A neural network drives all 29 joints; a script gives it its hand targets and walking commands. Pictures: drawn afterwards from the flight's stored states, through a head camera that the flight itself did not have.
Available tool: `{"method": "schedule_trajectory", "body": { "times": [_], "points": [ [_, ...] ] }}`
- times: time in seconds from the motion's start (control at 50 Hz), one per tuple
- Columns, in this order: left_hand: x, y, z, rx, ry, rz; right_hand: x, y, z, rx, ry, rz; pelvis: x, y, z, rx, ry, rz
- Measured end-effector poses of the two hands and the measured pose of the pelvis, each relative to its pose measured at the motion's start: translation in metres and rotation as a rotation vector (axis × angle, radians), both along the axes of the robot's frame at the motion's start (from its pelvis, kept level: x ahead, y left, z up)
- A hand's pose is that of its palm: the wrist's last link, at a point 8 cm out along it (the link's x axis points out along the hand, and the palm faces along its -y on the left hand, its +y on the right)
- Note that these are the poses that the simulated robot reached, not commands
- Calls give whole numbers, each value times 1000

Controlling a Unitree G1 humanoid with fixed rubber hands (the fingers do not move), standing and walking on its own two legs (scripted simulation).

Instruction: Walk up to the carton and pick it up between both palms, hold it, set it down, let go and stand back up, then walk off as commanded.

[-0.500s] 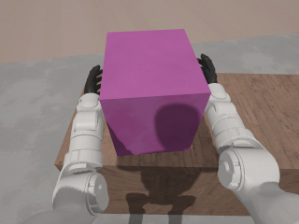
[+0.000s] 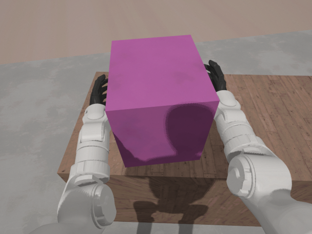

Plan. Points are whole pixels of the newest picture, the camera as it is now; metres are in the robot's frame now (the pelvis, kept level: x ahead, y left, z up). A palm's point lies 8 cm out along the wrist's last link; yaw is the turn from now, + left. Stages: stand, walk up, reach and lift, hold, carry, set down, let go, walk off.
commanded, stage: set down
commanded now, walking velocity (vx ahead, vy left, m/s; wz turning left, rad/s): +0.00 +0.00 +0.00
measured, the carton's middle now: (157, 102) +0.43 +0.05 +0.09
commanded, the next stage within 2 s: none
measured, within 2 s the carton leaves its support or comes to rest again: rests again in 1.18 s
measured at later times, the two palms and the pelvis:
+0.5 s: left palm (99, 111) +0.37 +0.20 +0.09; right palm (214, 93) +0.44 -0.10 +0.12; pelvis +0.01 +0.00 +0.00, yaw +0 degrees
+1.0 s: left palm (101, 117) +0.37 +0.20 +0.07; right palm (211, 98) +0.45 -0.10 +0.10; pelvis +0.01 +0.00 +0.00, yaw +0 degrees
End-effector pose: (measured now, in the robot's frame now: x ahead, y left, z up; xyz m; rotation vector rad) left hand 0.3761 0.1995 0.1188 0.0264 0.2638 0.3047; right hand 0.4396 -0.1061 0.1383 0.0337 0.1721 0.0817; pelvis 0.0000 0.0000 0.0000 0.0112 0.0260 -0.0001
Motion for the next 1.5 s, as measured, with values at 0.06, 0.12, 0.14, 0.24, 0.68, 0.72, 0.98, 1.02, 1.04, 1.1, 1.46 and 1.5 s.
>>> {"method": "schedule_trajectory", "body": {
  "times": [0.06,0.12,0.14,0.24,0.68,0.72,0.98,1.02,1.04,1.1,1.46,1.5],
  "points": [
    [0,0,-2,3,-5,4,2,0,-1,-4,-7,5,2,-1,0,1,2,0],
    [2,-1,-5,4,-8,5,3,0,-2,-5,-10,8,3,-1,0,1,4,0],
    [2,-1,-6,3,-7,5,4,0,-2,-5,-9,8,3,-1,0,1,5,0],
    [3,-1,-9,6,-5,6,5,0,-5,-9,-7,11,5,-1,0,2,7,0],
    [-3,2,-31,1,9,17,4,4,-20,-18,6,23,7,-2,0,2,14,1],
    [-2,2,-32,2,6,17,5,4,-21,-15,3,23,7,-2,0,2,17,1],
    [-2,3,-45,0,19,21,7,5,-34,-21,16,29,9,-2,0,2,40,1],
    [-2,3,-48,0,24,22,7,6,-37,-21,21,31,9,-2,0,2,44,1],
    [-2,3,-50,0,25,23,7,6,-38,-22,22,32,9,-2,0,2,47,1],
    [-2,4,-54,-2,28,24,8,7,-42,-22,26,33,10,-1,0,2,56,2],
    [1,4,-57,5,9,29,12,7,-46,-22,9,39,12,-2,-1,2,75,2],
    [1,4,-57,5,7,29,12,7,-46,-24,8,39,11,-2,-1,2,75,2]
  ]
}}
